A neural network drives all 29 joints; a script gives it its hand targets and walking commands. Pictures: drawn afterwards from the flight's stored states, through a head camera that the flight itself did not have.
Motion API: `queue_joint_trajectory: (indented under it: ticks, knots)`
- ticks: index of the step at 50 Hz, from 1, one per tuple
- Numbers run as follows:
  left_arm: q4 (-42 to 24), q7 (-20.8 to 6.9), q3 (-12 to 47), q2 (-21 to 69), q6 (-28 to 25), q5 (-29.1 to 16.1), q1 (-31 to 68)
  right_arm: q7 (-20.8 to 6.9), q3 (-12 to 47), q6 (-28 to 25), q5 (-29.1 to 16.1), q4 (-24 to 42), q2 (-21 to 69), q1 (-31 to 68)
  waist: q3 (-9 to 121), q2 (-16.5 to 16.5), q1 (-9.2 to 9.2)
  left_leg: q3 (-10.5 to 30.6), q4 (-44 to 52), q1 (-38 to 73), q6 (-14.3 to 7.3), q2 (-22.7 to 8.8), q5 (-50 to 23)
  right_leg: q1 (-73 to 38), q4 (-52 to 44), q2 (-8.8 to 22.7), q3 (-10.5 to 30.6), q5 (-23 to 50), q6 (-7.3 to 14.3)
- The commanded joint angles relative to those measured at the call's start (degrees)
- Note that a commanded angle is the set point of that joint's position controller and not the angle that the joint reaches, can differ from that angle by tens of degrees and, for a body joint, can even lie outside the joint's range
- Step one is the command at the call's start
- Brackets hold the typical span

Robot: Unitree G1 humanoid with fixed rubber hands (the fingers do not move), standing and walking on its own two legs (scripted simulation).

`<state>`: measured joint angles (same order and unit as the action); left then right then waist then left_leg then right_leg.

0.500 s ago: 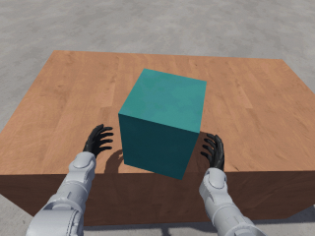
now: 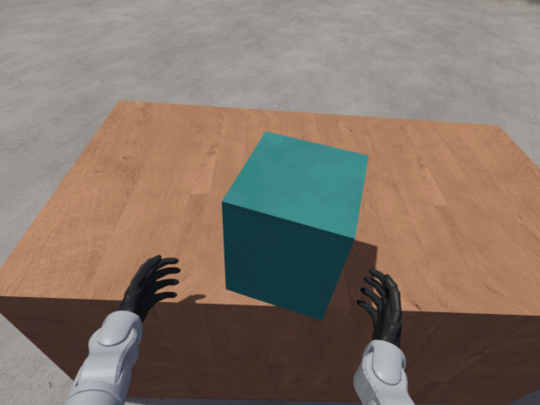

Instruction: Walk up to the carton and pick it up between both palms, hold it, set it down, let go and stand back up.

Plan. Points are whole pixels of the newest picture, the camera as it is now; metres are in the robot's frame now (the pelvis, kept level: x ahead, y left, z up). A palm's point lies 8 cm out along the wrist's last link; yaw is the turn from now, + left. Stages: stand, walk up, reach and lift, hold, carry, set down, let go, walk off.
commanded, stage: set down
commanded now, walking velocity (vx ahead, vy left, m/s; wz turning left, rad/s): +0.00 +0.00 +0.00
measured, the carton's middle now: (293, 225) +0.45 -0.02 +0.01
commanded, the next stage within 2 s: none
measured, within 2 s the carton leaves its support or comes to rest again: neither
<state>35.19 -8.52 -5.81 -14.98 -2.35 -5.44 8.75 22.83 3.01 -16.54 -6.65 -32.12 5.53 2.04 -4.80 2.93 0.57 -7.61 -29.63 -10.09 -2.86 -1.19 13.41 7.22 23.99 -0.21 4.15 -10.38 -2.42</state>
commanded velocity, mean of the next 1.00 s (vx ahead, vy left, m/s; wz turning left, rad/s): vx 0.00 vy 0.00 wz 0.00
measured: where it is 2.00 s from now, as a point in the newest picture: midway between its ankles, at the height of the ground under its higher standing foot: outside the picture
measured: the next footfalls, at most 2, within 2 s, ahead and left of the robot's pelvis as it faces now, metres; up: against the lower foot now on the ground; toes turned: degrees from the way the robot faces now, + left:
none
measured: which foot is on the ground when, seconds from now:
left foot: down 0.00-1.00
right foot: down 0.00-1.00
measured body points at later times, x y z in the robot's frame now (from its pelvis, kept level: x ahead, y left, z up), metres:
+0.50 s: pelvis +0.02 +0.00 +0.00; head +0.01 +0.03 +0.45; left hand +0.23 +0.24 -0.02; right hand +0.23 -0.15 +0.00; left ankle +0.04 +0.07 -0.74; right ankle +0.04 -0.16 -0.74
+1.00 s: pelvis +0.03 +0.00 +0.00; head +0.03 +0.02 +0.45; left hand +0.21 +0.23 -0.04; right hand +0.23 -0.17 -0.01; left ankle +0.05 +0.07 -0.74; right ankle +0.04 -0.16 -0.74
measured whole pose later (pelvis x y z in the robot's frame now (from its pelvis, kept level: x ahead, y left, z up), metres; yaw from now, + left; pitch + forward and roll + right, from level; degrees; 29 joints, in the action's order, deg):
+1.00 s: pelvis +0.03 +0.00 +0.00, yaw +0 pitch -6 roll -2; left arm 15.9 -6.0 1.7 -18.7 -3.1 -9.5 -16.5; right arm 11.1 0.6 -9.2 -4.4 -15.6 3.2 -17.5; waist -6.1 1.2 -2.5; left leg -7.6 -27.9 -6.7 -2.9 -1.3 15.1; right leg 3.8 22.2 -0.4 4.1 -12.2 -2.0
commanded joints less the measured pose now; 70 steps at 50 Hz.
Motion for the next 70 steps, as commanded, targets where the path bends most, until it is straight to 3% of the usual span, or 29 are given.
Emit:
queue_joint_trajectory:
  ticks: [1, 4, 7, 12, 13, 14, 15, 17, 19, 23, 24, 25, 26, 28, 30, 33, 37, 39, 42, 44, 56, 57, 58, 62, 63, 64, 67, 69, 70]
  knots:
    - [-23.4, -0.7, 4.1, -13.1, -1.7, -3.3, 2.4, -0.7, 1.1, -0.9, 1.2, 21.0, -0.7, -3.1, 6.6, -12.1, -1.23, 10.5, 11.6, 8.5, 5.3, -5.0, 4.7, -4.6, -4.5, -2.5, -6.4, -1.0, 4.3]
    - [-27.3, -0.7, 4.7, -13.3, -1.9, -4.1, -3.0, -1.5, 2.2, -0.4, 1.0, 25.9, -0.9, -7.6, 5.5, -11.6, -1.93, 10.6, 12.9, 7.8, 4.8, -5.5, 6.0, -6.0, -5.0, -2.4, -6.2, -1.3, 4.5]
    - [-29.8, -0.6, 5.7, -14.1, -2.4, -5.0, -6.0, -1.9, 1.0, 0.4, 0.9, 27.9, -2.5, -10.5, 5.6, -14.2, -2.46, 11.3, 14.0, 5.9, 4.9, -6.6, 8.0, -7.6, -3.9, -2.5, -6.5, -1.5, 4.4]
    - [-33.7, 0.0, 6.5, -14.6, -2.1, -5.6, -13.0, -3.2, 1.7, 1.9, 0.3, 30.3, -3.6, -17.3, 4.3, -15.2, -3.48, 11.2, 12.8, 7.6, 6.2, -6.4, 0.7, -6.2, -5.0, -2.1, -6.2, -1.6, 5.3]
    - [-32.3, 0.0, 7.4, -13.6, -1.8, -5.9, -12.5, -3.7, 0.7, 2.5, 1.2, 30.4, -4.8, -16.3, 3.0, -15.4, -2.69, 11.9, 13.9, 7.0, 6.1, -7.0, 5.2, -5.4, -4.9, -2.2, -6.6, -3.7, 5.5]
    - [-32.9, 0.6, 8.2, -14.4, -1.7, -5.8, -11.0, -4.1, -0.1, 3.6, 0.7, 29.8, -6.2, -14.6, 1.9, -17.8, -2.66, 13.1, 15.5, 3.7, 5.8, -8.4, 9.7, -6.5, -3.4, -2.8, -7.3, -4.4, 5.2]
    - [-33.8, 0.9, 8.7, -13.6, -1.6, -5.7, -12.8, -4.5, -0.1, 3.8, 0.9, 30.9, -5.9, -14.8, 0.7, -17.9, -2.96, 13.9, 16.5, 2.4, 5.8, -9.2, 11.4, -7.1, -3.0, -2.9, -7.3, -4.6, 4.9]
    - [-33.5, 1.8, 9.8, -13.8, -1.9, -6.5, -13.1, -5.6, -2.6, 5.1, 2.4, 30.5, -7.5, -15.0, 1.2, -16.2, -2.43, 13.7, 17.0, 0.9, 5.8, -9.0, 13.3, -7.1, -3.2, -2.7, -7.3, -5.4, 5.2]
    - [-34.5, 2.1, 9.7, -14.1, -2.4, -7.4, -13.8, -5.7, -2.8, 5.3, 2.7, 33.7, -7.6, -14.8, 3.1, -14.0, -2.59, 13.6, 16.5, 1.5, 5.6, -8.9, 11.0, -7.9, -3.2, -2.4, -6.9, -4.1, 5.0]
    - [-33.9, 3.1, 10.0, -12.9, -2.6, -6.9, -17.8, -7.6, -3.7, 6.5, 3.5, 31.0, -9.1, -18.1, 2.7, -12.8, -2.62, 13.5, 16.3, 1.8, 5.7, -8.6, 8.5, -7.1, -3.0, -2.8, -7.0, -3.5, 5.4]
    - [-32.7, 3.0, 9.3, -12.6, -2.3, -6.7, -20.0, -7.8, -3.3, 6.8, 3.2, 30.2, -9.3, -19.1, 3.2, -12.0, -3.42, 12.4, 15.1, 3.2, 5.9, -7.5, 5.5, -6.9, -4.0, -2.2, -6.4, -2.7, 5.7]
    - [-34.0, 2.9, 8.9, -13.6, -2.7, -7.1, -19.5, -7.9, -3.1, 6.5, 2.7, 32.2, -8.9, -18.7, 3.6, -10.9, -3.46, 12.0, 14.8, 2.5, 5.8, -7.1, 5.3, -7.3, -4.1, -2.1, -5.9, -2.3, 5.6]
    - [-33.0, 3.3, 8.5, -12.8, -2.1, -6.2, -20.7, -8.6, -3.1, 6.7, 2.8, 29.6, -9.0, -19.1, 3.4, -12.1, -4.19, 11.7, 14.1, 4.8, 6.4, -6.5, 1.7, -5.9, -4.5, -2.0, -5.8, -2.5, 6.0]
    - [-34.3, 2.7, 8.3, -14.1, -2.2, -6.7, -20.7, -8.2, -3.4, 6.8, 3.0, 31.3, -8.6, -19.7, 3.4, -9.8, -3.21, 11.1, 13.5, 5.1, 6.4, -6.0, 0.8, -5.6, -5.6, -1.5, -5.1, -1.2, 6.0]
    - [-32.8, 2.8, 7.7, -13.1, -1.8, -6.0, -22.1, -9.2, -3.2, 6.9, 3.2, 28.9, -9.2, -20.5, 3.4, -9.7, -3.56, 10.6, 12.7, 5.5, 6.7, -4.9, -2.6, -5.0, -6.0, -1.7, -5.0, -1.0, 6.3]
    - [-35.7, 3.3, 6.6, -13.3, -2.1, -5.5, -24.1, -10.1, -2.6, 6.4, 2.1, 29.8, -8.8, -21.2, 5.0, -10.9, -5.18, 10.4, 11.6, 8.0, 7.4, -4.6, -8.2, -3.3, -5.9, -2.1, -4.9, -0.2, 6.2]
    - [-35.9, 3.1, 5.8, -14.1, -3.5, -5.8, -24.5, -10.6, -2.5, 4.8, 2.0, 32.7, -8.7, -22.3, 7.4, -9.4, -4.63, 9.5, 10.5, 7.3, 6.7, -3.2, -9.7, -4.4, -5.8, -1.8, -4.4, 2.1, 5.8]
    - [-34.4, 3.0, 5.5, -13.5, -3.3, -5.1, -25.7, -10.9, -2.7, 4.7, 2.6, 29.9, -8.8, -22.2, 5.7, -9.3, -4.41, 8.7, 10.2, 7.7, 7.0, -3.1, -12.9, -3.3, -6.4, -2.0, -4.8, 2.5, 6.0]
    - [-33.1, 3.1, 5.8, -12.9, -3.2, -4.7, -25.0, -11.4, -3.6, 4.6, 3.2, 28.3, -10.0, -20.6, 4.7, -10.5, -3.92, 10.4, 11.4, 5.8, 6.6, -3.8, -7.7, -4.1, -5.6, -2.2, -4.4, 0.8, 5.8]
    - [-31.8, 2.8, 5.7, -12.8, -2.7, -4.4, -26.3, -11.4, -3.8, 5.0, 3.0, 26.8, -10.0, -21.6, 4.3, -10.5, -3.70, 9.5, 10.8, 5.8, 6.7, -3.3, -9.7, -4.7, -5.7, -1.9, -4.5, 1.5, 5.8]
    - [-27.2, 4.8, 7.4, -8.4, -0.2, -2.3, -24.0, -15.3, -7.3, 7.5, 3.9, 19.5, -13.6, -15.7, 2.3, -13.6, -3.40, 11.4, 15.0, 2.9, 6.8, -5.4, -1.4, -4.5, -4.4, -3.1, -4.9, -1.9, 5.8]
    - [-27.1, 4.9, 7.1, -8.5, 0.1, -2.2, -24.2, -15.7, -7.2, 7.6, 3.5, 20.6, -13.8, -15.2, 2.0, -14.0, -4.03, 11.7, 15.2, 2.5, 6.7, -5.6, -0.3, -4.6, -3.9, -3.2, -5.1, -2.2, 5.8]
    - [-27.7, 5.0, 7.3, -8.6, -0.2, -2.9, -23.8, -15.6, -7.6, 7.4, 4.0, 21.7, -13.5, -15.5, 2.6, -12.3, -3.59, 11.0, 15.0, 2.2, 6.5, -5.1, -0.4, -5.3, -4.2, -2.8, -5.0, -1.0, 5.8]
    - [-26.9, 5.6, 7.2, -7.7, 0.3, -1.6, -25.5, -17.1, -7.2, 7.8, 3.6, 19.0, -14.1, -16.4, 2.7, -12.4, -4.32, 11.6, 14.5, 5.1, 7.3, -5.3, -3.6, -3.6, -4.7, -2.7, -4.8, -0.4, 5.8]
    - [-24.3, 5.7, 7.8, -6.7, 1.0, -1.0, -24.6, -17.7, -8.2, 8.4, 4.0, 15.7, -15.4, -15.0, 1.8, -13.2, -3.45, 11.5, 14.8, 5.6, 7.6, -5.4, -3.8, -2.5, -5.0, -2.9, -5.1, -1.5, 6.2]
    - [-25.8, 5.6, 7.8, -7.4, 0.7, -1.6, -24.7, -17.6, -7.7, 8.1, 3.5, 18.3, -14.4, -15.6, 3.0, -12.6, -3.66, 11.2, 14.1, 6.3, 7.5, -4.9, -3.5, -2.7, -5.4, -2.5, -4.5, -1.3, 6.0]
    - [-25.0, 6.2, 8.5, -6.1, 1.6, -1.1, -23.1, -18.5, -8.7, 8.4, 3.9, 16.8, -15.8, -13.6, 1.7, -12.8, -3.25, 11.7, 15.4, 4.3, 7.4, -5.5, -0.3, -2.8, -4.8, -3.0, -5.0, -1.7, 6.0]
    - [-24.0, 6.6, 9.2, -4.3, 2.2, -0.5, -23.5, -19.5, -9.2, 8.5, 4.2, 13.6, -16.9, -14.2, 2.2, -14.0, -2.35, 11.9, 15.1, 5.9, 8.1, -5.6, -3.5, -1.5, -5.0, -3.4, -5.3, -1.3, 6.4]
    - [-23.8, 6.5, 8.7, -4.8, 2.1, -0.6, -23.9, -19.5, -9.1, 8.4, 4.2, 15.1, -17.1, -14.1, 3.3, -12.3, -3.07, 11.2, 14.6, 6.5, 8.0, -5.3, -4.3, -2.2, -5.2, -3.1, -5.2, -0.8, 6.3]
